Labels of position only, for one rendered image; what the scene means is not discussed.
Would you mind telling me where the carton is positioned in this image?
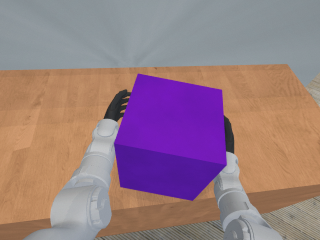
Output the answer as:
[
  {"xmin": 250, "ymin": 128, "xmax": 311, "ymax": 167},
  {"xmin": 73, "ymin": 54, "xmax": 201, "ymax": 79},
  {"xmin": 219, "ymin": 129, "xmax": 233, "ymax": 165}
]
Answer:
[{"xmin": 114, "ymin": 73, "xmax": 227, "ymax": 201}]

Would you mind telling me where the left robot upper arm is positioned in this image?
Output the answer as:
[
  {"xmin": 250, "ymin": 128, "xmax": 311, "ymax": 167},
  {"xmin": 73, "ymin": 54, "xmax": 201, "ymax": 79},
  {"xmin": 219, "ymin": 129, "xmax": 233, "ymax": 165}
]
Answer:
[{"xmin": 22, "ymin": 184, "xmax": 112, "ymax": 240}]

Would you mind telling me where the pedestal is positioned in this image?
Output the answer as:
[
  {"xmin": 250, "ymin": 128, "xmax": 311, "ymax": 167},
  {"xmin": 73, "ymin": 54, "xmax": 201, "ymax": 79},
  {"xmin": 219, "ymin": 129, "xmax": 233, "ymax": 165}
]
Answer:
[{"xmin": 0, "ymin": 64, "xmax": 320, "ymax": 240}]

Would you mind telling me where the right robot hand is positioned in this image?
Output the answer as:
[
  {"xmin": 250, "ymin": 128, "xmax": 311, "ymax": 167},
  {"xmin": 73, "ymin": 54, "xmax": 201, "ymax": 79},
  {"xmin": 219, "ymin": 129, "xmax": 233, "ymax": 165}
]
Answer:
[{"xmin": 223, "ymin": 115, "xmax": 235, "ymax": 154}]

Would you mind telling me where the right robot upper arm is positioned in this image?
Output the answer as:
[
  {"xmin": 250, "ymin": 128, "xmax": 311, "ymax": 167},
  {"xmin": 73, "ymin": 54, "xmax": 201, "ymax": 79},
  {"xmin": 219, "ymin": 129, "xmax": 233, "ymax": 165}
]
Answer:
[{"xmin": 223, "ymin": 218, "xmax": 283, "ymax": 240}]

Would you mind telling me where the left robot hand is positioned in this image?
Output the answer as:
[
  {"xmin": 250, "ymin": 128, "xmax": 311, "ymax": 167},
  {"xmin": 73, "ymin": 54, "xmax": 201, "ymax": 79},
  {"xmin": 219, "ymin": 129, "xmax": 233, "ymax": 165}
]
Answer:
[{"xmin": 103, "ymin": 89, "xmax": 131, "ymax": 122}]

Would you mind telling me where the right robot forearm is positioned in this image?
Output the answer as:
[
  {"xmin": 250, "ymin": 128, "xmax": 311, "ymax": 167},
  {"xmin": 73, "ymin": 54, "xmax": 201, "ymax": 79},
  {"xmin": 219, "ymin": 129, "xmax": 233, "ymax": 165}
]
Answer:
[{"xmin": 213, "ymin": 151, "xmax": 274, "ymax": 232}]

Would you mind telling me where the left robot forearm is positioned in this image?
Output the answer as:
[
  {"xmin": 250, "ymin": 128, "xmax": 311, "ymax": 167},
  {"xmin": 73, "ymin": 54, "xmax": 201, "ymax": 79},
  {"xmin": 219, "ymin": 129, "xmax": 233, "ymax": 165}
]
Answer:
[{"xmin": 50, "ymin": 118, "xmax": 119, "ymax": 226}]

